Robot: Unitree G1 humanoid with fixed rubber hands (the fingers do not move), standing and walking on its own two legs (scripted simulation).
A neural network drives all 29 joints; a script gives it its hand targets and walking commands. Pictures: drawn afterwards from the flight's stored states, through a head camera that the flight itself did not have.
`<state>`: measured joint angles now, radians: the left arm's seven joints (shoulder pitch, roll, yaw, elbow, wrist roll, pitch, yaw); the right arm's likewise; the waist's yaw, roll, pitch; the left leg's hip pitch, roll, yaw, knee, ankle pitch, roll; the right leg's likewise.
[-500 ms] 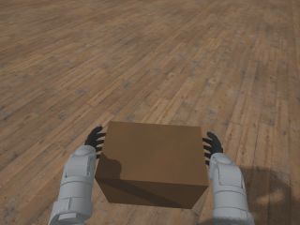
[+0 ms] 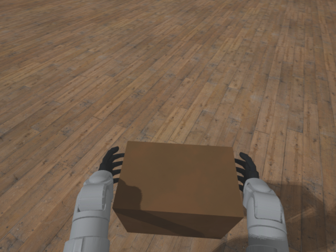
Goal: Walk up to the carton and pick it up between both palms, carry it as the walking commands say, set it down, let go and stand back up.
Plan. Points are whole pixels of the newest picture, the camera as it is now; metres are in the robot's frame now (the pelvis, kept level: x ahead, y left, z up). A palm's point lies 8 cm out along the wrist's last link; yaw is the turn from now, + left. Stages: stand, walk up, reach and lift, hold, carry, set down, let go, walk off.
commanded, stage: hold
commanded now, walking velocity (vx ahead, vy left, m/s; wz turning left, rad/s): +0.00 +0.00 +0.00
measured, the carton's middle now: (176, 192) +0.27 -0.01 -0.03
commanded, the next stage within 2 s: carry in 1.38 s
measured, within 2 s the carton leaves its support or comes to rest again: neither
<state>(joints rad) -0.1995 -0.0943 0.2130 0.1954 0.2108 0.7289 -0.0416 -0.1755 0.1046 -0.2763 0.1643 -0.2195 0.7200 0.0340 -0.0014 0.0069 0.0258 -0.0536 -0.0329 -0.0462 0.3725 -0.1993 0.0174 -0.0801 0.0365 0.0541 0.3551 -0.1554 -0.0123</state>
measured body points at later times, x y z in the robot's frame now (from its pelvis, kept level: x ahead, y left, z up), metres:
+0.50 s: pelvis +0.00 -0.01 +0.00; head -0.04 -0.02 +0.45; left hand +0.29 +0.17 +0.03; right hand +0.29 -0.19 +0.03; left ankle +0.01 +0.11 -0.75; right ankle +0.03 -0.11 -0.75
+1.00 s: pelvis +0.00 -0.02 +0.00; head -0.03 -0.02 +0.45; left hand +0.28 +0.17 +0.03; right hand +0.29 -0.19 +0.03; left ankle +0.01 +0.11 -0.75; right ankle +0.03 -0.11 -0.75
